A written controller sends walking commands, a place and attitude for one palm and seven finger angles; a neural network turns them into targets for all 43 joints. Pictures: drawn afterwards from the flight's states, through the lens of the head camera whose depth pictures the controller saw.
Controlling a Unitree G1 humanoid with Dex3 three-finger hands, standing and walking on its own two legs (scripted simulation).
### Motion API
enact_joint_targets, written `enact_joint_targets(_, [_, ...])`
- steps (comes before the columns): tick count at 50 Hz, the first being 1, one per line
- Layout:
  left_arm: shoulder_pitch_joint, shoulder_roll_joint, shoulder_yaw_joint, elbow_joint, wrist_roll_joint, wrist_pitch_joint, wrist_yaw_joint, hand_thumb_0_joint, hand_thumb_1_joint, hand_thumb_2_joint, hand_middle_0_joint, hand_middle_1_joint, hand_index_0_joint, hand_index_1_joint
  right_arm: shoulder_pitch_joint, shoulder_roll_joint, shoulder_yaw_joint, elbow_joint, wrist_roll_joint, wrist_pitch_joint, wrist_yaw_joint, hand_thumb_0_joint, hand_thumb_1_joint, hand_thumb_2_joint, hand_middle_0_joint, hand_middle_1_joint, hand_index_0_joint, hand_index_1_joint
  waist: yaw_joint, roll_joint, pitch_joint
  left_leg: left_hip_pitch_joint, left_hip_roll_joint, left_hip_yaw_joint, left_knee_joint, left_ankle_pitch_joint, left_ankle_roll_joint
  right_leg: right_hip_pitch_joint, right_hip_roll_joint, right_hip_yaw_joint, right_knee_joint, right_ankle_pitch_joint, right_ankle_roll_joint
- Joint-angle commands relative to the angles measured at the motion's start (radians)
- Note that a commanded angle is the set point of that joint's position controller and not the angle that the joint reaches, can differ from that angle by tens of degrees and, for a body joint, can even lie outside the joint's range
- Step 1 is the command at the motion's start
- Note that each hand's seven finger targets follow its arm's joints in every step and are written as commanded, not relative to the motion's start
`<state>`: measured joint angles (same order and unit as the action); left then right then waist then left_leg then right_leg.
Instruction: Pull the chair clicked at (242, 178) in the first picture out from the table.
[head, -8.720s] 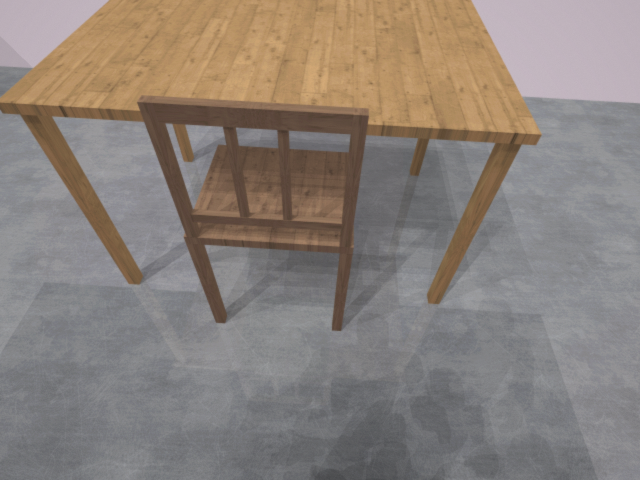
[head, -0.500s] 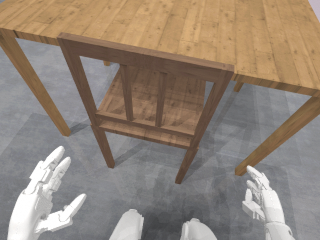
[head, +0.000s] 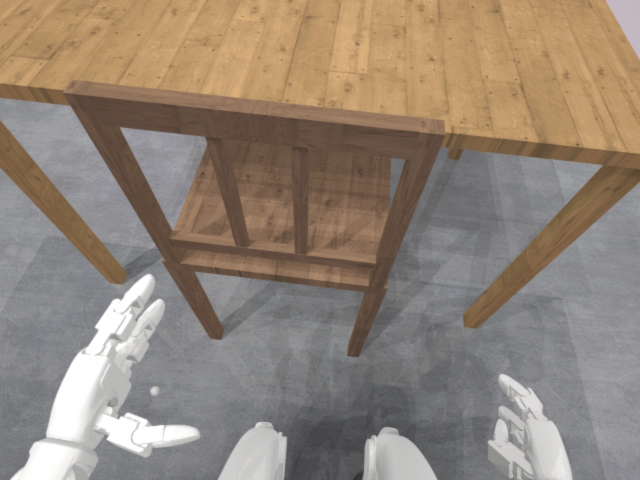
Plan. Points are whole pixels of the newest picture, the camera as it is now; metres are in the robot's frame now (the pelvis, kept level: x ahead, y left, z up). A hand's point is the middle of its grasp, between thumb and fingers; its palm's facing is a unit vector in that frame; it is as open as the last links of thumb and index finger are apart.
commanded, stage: raise the hand toward the chair's back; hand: left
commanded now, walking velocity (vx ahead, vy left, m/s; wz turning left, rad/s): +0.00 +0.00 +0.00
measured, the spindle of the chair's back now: (231, 197) +0.49 +0.16 +0.01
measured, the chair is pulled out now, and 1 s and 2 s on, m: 0.00 0.00 0.00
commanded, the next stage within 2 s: aim the fingers beside a spindle in 1.02 s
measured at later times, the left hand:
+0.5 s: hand (122, 343) +0.25 +0.22 +0.07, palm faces -0.04 -1.00 -0.07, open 16.9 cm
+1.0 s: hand (140, 344) +0.25 +0.21 +0.06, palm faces -0.09 -0.99 -0.05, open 16.9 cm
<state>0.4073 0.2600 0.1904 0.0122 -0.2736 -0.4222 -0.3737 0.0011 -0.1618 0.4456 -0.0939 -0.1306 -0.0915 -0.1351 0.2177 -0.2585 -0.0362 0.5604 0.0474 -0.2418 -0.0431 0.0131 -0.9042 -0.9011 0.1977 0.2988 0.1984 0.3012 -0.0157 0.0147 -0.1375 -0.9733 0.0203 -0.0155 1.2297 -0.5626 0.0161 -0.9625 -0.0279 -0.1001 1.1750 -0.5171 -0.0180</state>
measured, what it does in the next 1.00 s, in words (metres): stands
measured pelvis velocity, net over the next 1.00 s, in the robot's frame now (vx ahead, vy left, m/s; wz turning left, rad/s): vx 0.01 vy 0.01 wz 0.00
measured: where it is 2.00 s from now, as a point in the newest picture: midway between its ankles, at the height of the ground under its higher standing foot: outside the picture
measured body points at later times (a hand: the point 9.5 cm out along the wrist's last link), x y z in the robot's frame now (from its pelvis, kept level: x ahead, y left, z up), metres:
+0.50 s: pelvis +0.01 +0.01 +0.02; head +0.08 +0.03 +0.46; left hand +0.24 +0.27 +0.08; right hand +0.19 -0.22 -0.05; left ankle +0.02 +0.11 -0.64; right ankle +0.03 -0.11 -0.64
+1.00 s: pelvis +0.01 +0.01 +0.02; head +0.09 +0.02 +0.47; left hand +0.25 +0.26 +0.06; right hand +0.19 -0.24 -0.05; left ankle +0.02 +0.11 -0.64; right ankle +0.03 -0.11 -0.64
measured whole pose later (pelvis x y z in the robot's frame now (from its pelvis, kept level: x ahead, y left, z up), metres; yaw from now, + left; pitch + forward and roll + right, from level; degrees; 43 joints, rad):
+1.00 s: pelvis +0.01 +0.01 +0.02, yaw +0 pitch +16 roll -3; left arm 0.30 0.29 0.22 0.08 -0.29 -0.36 -0.36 -0.01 -0.50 0.30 -0.06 -0.08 -0.06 -0.08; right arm 0.23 -0.24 0.01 0.52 0.04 -0.20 -0.02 0.01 -0.90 -0.90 0.20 0.30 0.20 0.30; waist -0.03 0.02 -0.14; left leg -0.87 0.02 -0.01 1.12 -0.54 0.02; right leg -0.85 -0.02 -0.10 1.05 -0.48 0.00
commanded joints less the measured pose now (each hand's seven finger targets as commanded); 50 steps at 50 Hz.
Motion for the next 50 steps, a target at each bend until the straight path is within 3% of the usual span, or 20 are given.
enact_joint_targets(1, [-0.012, 0.187, 0.151, -0.344, -0.052, -0.070, 0.033, 0.000, -0.383, 0.350, -0.072, -0.098, -0.072, -0.098, -0.032, -0.103, -0.038, -0.186, 0.000, -0.070, -0.016, 0.000, -0.900, -0.900, 0.200, 0.300, 0.200, 0.300, 0.034, 0.098, -0.337, 0.260, -0.028, -0.027, -0.236, 0.346, 0.010, 0.264, 0.030, 0.040, -0.196, 0.209, -0.010])
enact_joint_targets(4, [0.027, 0.141, 0.155, -0.290, -0.057, -0.046, 0.091, 0.000, -0.453, 0.320, -0.065, -0.087, -0.065, -0.087, -0.038, -0.088, -0.037, -0.177, -0.003, -0.049, -0.010, 0.000, -0.900, -0.900, 0.200, 0.300, 0.200, 0.300, 0.033, 0.079, -0.274, 0.261, -0.027, -0.031, -0.252, 0.378, 0.002, 0.261, 0.038, 0.018, -0.203, 0.241, -0.009])
enact_joint_targets(6, [0.013, 0.106, 0.116, -0.234, -0.036, -0.028, 0.107, 0.000, -0.500, 0.300, -0.060, -0.080, -0.060, -0.080, -0.037, -0.095, -0.035, -0.178, -0.006, -0.035, -0.005, 0.000, -0.900, -0.900, 0.200, 0.300, 0.200, 0.300, 0.010, 0.059, -0.212, 0.236, -0.025, -0.033, -0.254, 0.348, -0.002, 0.222, 0.036, 0.006, -0.201, 0.224, -0.004])
enact_joint_targets(10, [-0.049, 0.093, 0.036, -0.130, 0.007, 0.017, 0.064, 0.000, -0.500, 0.300, -0.060, -0.080, -0.060, -0.080, -0.027, -0.120, -0.026, -0.201, -0.003, -0.015, -0.001, 0.000, -0.900, -0.900, 0.200, 0.300, 0.200, 0.300, -0.025, 0.032, -0.129, 0.194, -0.025, -0.033, -0.267, 0.244, 0.002, 0.175, 0.035, 0.010, -0.231, 0.142, -0.004])
enact_joint_targets(14, [-0.147, 0.162, 0.077, -0.177, -0.010, 0.012, 0.021, 0.000, -0.500, 0.300, -0.060, -0.080, -0.060, -0.080, -0.014, -0.131, -0.017, -0.214, -0.004, -0.022, -0.012, 0.000, -0.900, -0.900, 0.200, 0.300, 0.200, 0.300, -0.022, 0.036, -0.175, 0.218, -0.026, -0.035, -0.268, 0.230, 0.008, 0.206, 0.038, 0.029, -0.249, 0.129, -0.006])
enact_joint_targets(15, [-0.168, 0.176, 0.095, -0.223, -0.019, -0.002, 0.019, 0.000, -0.500, 0.300, -0.060, -0.080, -0.060, -0.080, -0.007, -0.131, -0.014, -0.215, -0.004, -0.027, -0.014, 0.000, -0.900, -0.900, 0.200, 0.300, 0.200, 0.300, -0.017, 0.054, -0.222, 0.251, -0.025, -0.039, -0.272, 0.254, 0.007, 0.221, 0.038, 0.027, -0.247, 0.146, -0.008])
enact_joint_targets(19, [-0.160, 0.208, 0.159, -0.271, -0.039, -0.050, 0.053, 0.000, -0.500, 0.300, -0.060, -0.080, -0.060, -0.080, -0.003, -0.117, -0.011, -0.191, -0.013, -0.040, -0.011, 0.000, -0.900, -0.900, 0.200, 0.300, 0.200, 0.300, 0.010, 0.103, -0.278, 0.313, -0.019, -0.050, -0.275, 0.379, -0.007, 0.241, 0.042, 0.015, -0.219, 0.225, -0.013])
enact_joint_targets(21, [-0.154, 0.171, 0.137, -0.237, -0.040, -0.050, 0.062, 0.000, -0.500, 0.300, -0.060, -0.080, -0.060, -0.080, -0.002, -0.113, -0.009, -0.182, -0.014, -0.038, -0.006, 0.000, -0.900, -0.900, 0.200, 0.300, 0.200, 0.300, 0.002, 0.106, -0.256, 0.312, -0.018, -0.051, -0.279, 0.389, -0.014, 0.233, 0.040, 0.007, -0.218, 0.231, -0.011])
enact_joint_targets(25, [-0.140, 0.140, 0.100, -0.104, -0.024, 0.002, 0.034, 0.000, -0.500, 0.300, -0.060, -0.080, -0.060, -0.080, 0.000, -0.131, -0.013, -0.177, -0.006, -0.022, -0.002, 0.000, -0.900, -0.900, 0.200, 0.300, 0.200, 0.300, -0.016, 0.052, -0.203, 0.260, -0.019, -0.043, -0.286, 0.343, -0.007, 0.231, 0.039, 0.005, -0.235, 0.216, -0.006])
enact_joint_targets(29, [-0.148, 0.165, 0.103, -0.110, -0.028, 0.047, 0.002, 0.000, -0.500, 0.300, -0.060, -0.080, -0.060, -0.080, -0.002, -0.140, -0.017, -0.195, 0.000, -0.018, -0.004, 0.000, -0.900, -0.900, 0.200, 0.300, 0.200, 0.300, -0.011, 0.040, -0.227, 0.275, -0.019, -0.038, -0.300, 0.353, -0.001, 0.267, 0.038, 0.011, -0.255, 0.231, -0.005])
enact_joint_targets(33, [-0.156, 0.196, 0.151, -0.206, -0.047, 0.004, 0.028, 0.000, -0.500, 0.300, -0.060, -0.080, -0.060, -0.080, 0.008, -0.128, -0.019, -0.195, -0.008, -0.028, -0.002, 0.000, -0.900, -0.900, 0.200, 0.300, 0.200, 0.300, 0.004, 0.060, -0.278, 0.316, -0.018, -0.039, -0.296, 0.438, -0.006, 0.293, 0.038, 0.012, -0.247, 0.292, -0.005])
enact_joint_targets(37, [-0.160, 0.168, 0.149, -0.174, -0.045, -0.045, 0.066, 0.000, -0.500, 0.300, -0.060, -0.080, -0.060, -0.080, 0.009, -0.120, -0.017, -0.172, -0.016, -0.029, 0.006, 0.000, -0.900, -0.900, 0.200, 0.300, 0.200, 0.300, -0.001, 0.077, -0.234, 0.299, -0.017, -0.041, -0.292, 0.421, -0.015, 0.254, 0.039, 0.005, -0.233, 0.266, -0.007])
enact_joint_targets(39, [-0.147, 0.163, 0.138, -0.122, -0.031, -0.049, 0.068, 0.000, -0.500, 0.300, -0.060, -0.080, -0.060, -0.080, 0.007, -0.126, -0.020, -0.165, -0.014, -0.023, 0.008, 0.000, -0.900, -0.900, 0.200, 0.300, 0.200, 0.300, -0.010, 0.056, -0.210, 0.274, -0.016, -0.036, -0.286, 0.388, -0.009, 0.240, 0.040, 0.007, -0.235, 0.246, -0.007])
enact_joint_targets(43, [-0.155, 0.154, 0.098, -0.100, -0.022, -0.017, 0.029, 0.000, -0.500, 0.300, -0.060, -0.080, -0.060, -0.080, 0.008, -0.138, -0.020, -0.182, -0.009, -0.014, 0.009, 0.000, -0.900, -0.900, 0.200, 0.300, 0.200, 0.300, -0.016, 0.074, -0.222, 0.271, -0.019, -0.031, -0.293, 0.361, -0.007, 0.250, 0.035, 0.014, -0.245, 0.237, -0.006])
enact_joint_targets(44, [-0.158, 0.163, 0.104, -0.102, -0.024, -0.008, 0.021, 0.000, -0.500, 0.300, -0.060, -0.080, -0.060, -0.080, 0.007, -0.139, -0.019, -0.185, -0.008, -0.014, 0.008, 0.000, -0.900, -0.900, 0.200, 0.300, 0.200, 0.300, -0.017, 0.053, -0.229, 0.266, -0.019, -0.031, -0.290, 0.363, -0.002, 0.264, 0.036, 0.018, -0.248, 0.245, -0.005])
enact_joint_targets(50, [-0.183, 0.201, 0.151, -0.202, -0.047, -0.040, 0.033, 0.000, -0.500, 0.300, -0.060, -0.080, -0.060, -0.080, 0.004, -0.125, -0.014, -0.183, -0.012, -0.023, -0.001, 0.000, -0.900, -0.900, 0.200, 0.300, 0.200, 0.300, -0.006, 0.078, -0.274, 0.295, -0.021, -0.033, -0.284, 0.398, 0.000, 0.295, 0.037, 0.025, -0.248, 0.281, -0.006])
